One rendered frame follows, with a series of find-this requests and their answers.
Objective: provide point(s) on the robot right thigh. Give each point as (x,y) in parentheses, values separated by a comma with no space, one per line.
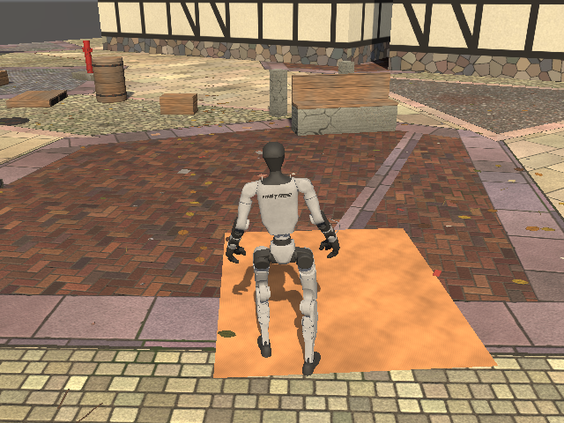
(304,258)

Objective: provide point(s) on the left robot hand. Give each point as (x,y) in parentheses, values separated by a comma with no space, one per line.
(238,251)

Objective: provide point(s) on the left robot forearm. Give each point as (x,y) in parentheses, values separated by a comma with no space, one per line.
(235,236)

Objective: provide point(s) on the right robot hand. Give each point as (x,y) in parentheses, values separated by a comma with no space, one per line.
(329,245)

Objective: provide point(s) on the robot right upper arm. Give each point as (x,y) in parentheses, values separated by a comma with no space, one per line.
(304,185)

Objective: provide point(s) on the right robot forearm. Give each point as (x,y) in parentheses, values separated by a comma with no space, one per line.
(327,229)

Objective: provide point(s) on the right robot foot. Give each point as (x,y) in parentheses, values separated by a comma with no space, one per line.
(308,368)

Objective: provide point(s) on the robot left upper arm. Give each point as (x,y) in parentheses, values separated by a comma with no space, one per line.
(248,191)

